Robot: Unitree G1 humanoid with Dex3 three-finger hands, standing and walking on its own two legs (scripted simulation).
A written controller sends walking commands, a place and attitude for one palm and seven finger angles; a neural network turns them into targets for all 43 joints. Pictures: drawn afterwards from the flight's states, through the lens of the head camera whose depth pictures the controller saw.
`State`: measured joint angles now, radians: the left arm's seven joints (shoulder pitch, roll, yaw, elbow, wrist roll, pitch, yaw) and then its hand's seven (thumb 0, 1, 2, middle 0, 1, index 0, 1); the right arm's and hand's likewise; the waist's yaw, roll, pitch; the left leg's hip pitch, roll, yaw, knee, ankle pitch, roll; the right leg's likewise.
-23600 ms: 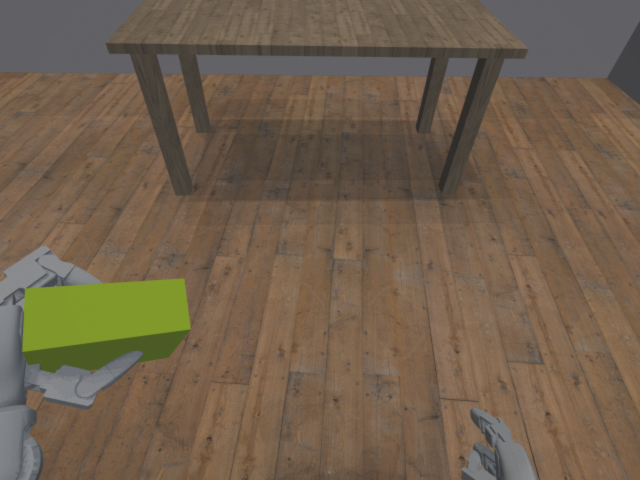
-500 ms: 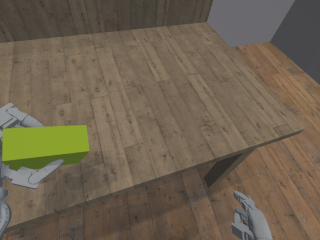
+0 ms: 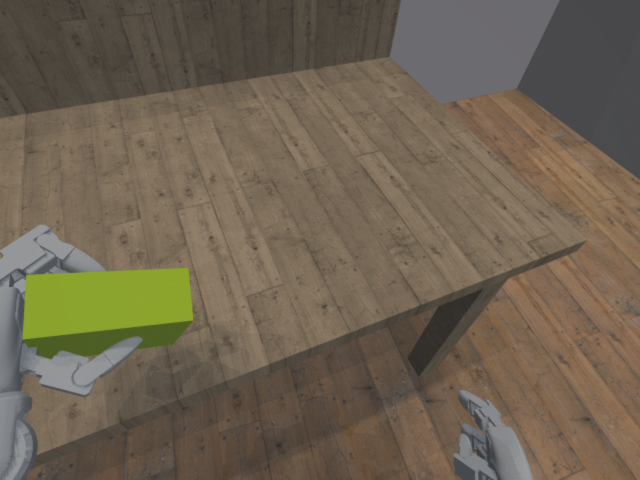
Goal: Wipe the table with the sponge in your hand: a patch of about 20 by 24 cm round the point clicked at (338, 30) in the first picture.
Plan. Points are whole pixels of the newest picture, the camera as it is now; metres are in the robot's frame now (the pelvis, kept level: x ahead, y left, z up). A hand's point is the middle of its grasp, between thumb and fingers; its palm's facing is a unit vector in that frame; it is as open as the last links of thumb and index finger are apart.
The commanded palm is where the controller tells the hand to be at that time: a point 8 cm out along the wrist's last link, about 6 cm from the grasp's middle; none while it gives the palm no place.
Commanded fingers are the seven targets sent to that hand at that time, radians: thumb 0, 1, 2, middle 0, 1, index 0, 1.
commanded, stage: come to a stop and stand still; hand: left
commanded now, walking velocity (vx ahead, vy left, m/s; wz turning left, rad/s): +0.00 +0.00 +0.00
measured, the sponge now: (136, 313) +0.24 +0.20 +0.13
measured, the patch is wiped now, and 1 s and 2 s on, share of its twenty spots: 0.00 0.00 0.00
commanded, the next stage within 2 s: look again from close up in 0.12 s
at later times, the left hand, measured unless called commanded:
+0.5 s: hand (86, 321) +0.21 +0.23 +0.16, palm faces +0.37 -0.85 -0.36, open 9.4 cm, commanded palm +0.16 +0.27 +0.17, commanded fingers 0.00 0.10 1.30 -1.20 -1.60 -1.20 -1.60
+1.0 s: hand (96, 344) +0.20 +0.22 +0.14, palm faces +0.36 -0.71 -0.61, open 9.4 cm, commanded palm +0.16 +0.26 +0.18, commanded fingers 0.00 0.10 1.30 -1.20 -1.60 -1.20 -1.60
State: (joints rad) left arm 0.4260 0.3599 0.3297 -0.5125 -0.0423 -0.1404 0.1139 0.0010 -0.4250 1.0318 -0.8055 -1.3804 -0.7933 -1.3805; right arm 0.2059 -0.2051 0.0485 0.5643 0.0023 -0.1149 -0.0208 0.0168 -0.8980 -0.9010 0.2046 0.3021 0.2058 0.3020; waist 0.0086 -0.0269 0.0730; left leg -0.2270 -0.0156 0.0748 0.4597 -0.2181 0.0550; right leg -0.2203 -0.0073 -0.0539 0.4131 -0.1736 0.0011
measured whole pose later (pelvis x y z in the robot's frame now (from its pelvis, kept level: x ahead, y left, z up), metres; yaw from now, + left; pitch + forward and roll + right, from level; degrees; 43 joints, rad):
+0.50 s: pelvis +0.00 -0.02 +0.00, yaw +0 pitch -1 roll -1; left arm 0.44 0.36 0.33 -0.47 -0.06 -0.14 0.12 0.00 -0.43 1.03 -0.81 -1.38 -0.79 -1.38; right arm 0.20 -0.22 0.04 0.57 0.01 -0.13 -0.04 0.02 -0.90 -0.90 0.20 0.30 0.20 0.30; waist 0.01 0.00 0.04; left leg -0.21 0.00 0.06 0.43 -0.20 0.03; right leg -0.20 0.01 -0.07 0.37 -0.15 -0.02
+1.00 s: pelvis +0.00 -0.04 -0.01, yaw +1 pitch -2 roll +1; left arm 0.44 0.48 0.28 -0.48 0.11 0.00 0.12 0.00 -0.43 1.03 -0.81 -1.38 -0.80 -1.38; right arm 0.15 -0.23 0.04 0.60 -0.01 -0.08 -0.05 0.02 -0.90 -0.90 0.20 0.30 0.20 0.30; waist 0.07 0.01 0.02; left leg -0.25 0.00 0.04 0.55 -0.26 0.01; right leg -0.26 0.01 -0.07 0.57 -0.27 -0.05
